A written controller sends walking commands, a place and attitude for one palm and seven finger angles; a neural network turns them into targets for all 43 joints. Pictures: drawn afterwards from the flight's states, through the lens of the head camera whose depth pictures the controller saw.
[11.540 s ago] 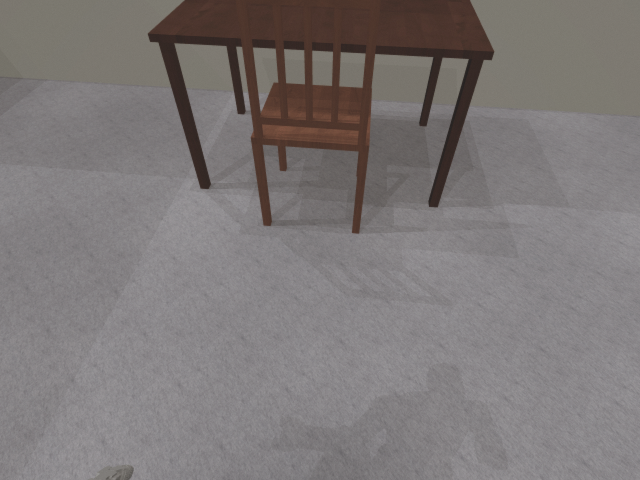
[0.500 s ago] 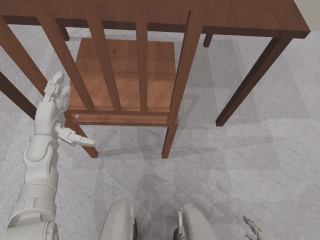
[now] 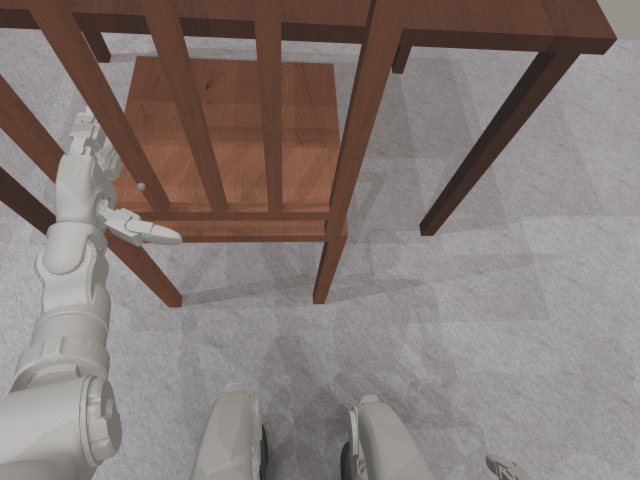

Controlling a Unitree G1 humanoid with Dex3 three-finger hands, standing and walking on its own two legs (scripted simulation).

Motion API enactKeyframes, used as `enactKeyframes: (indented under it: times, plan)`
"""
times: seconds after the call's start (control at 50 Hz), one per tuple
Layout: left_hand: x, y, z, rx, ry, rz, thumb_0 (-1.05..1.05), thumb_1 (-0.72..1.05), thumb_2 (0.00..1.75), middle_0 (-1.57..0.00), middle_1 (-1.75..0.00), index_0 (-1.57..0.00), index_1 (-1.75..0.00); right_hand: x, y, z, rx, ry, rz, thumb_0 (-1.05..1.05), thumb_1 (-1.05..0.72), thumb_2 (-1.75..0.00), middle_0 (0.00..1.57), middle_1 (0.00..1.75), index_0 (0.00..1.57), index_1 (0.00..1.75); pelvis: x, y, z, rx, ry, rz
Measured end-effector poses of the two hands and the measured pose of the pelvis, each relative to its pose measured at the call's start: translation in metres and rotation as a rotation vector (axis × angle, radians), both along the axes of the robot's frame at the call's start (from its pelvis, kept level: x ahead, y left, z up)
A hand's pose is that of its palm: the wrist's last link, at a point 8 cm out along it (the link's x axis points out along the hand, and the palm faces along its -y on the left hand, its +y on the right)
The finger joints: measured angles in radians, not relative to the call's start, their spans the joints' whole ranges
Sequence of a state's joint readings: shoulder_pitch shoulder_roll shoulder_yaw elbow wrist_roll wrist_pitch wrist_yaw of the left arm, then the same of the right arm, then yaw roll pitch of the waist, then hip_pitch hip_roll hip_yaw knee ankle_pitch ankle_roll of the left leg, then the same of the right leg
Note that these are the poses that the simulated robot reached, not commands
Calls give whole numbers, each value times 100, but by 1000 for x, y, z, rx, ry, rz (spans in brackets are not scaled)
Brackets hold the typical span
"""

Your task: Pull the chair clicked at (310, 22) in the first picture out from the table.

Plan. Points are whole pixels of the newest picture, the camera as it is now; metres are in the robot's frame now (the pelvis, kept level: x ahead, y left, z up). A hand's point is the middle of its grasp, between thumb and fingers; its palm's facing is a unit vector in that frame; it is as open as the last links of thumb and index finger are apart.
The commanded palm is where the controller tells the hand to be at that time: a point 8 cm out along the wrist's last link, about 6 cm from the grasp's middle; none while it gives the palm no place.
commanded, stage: push the fingers through the gap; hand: left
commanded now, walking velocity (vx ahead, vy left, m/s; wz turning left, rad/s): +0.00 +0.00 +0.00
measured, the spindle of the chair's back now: (196, 131) +0.50 +0.14 +0.07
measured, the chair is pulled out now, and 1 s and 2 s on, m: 0.00 0.00 0.01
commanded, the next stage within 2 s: hook a spindle and tug to test in 0.62 s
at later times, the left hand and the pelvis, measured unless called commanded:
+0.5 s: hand (139, 173) +0.48 +0.21 +0.03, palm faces +0.03 -1.00 -0.04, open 16.9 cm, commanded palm +0.45 +0.25 +0.03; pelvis +0.00 +0.00 +0.00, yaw -1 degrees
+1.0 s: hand (144, 177) +0.47 +0.20 +0.03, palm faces +0.02 -1.00 -0.04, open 16.1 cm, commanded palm +0.45 +0.24 +0.03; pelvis +0.00 +0.00 +0.00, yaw +0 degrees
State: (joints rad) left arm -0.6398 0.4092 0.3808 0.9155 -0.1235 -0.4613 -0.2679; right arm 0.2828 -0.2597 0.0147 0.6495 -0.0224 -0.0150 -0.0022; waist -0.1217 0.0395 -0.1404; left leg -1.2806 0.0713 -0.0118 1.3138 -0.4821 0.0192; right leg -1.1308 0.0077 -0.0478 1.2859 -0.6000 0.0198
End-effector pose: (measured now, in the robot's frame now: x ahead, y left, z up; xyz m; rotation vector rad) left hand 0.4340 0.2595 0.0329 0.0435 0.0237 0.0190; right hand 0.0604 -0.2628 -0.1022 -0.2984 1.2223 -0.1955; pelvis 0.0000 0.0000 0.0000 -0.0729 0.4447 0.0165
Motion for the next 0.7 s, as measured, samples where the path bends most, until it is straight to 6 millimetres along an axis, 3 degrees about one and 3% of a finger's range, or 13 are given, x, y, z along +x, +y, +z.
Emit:
enactKeyframes:
  times: [0.32, 0.7]
  plan:
    - [24, 3, -2, -2, 7, 5, -2, -49, 30, -7, -8, -6, -8, -16, -2, -4, -2, 80, -27, 1, -90, -90, 20, 30, 20, 30, 2, -1, -4, -6, 25, -4]
    - [13, 7, 1, -5, 1, 0, -2, -49, 30, -6, -8, -6, -8, -5, 1, 3, -1, 68, -19, 1, -90, -90, 20, 30, 20, 30, 5, 1, 2, -10, 12, 2]
